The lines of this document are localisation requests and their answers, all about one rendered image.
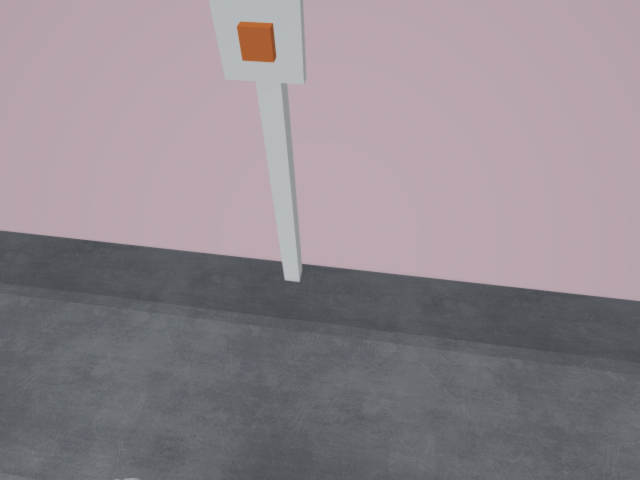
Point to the panel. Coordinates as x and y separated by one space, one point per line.
271 79

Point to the button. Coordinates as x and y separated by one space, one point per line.
257 41

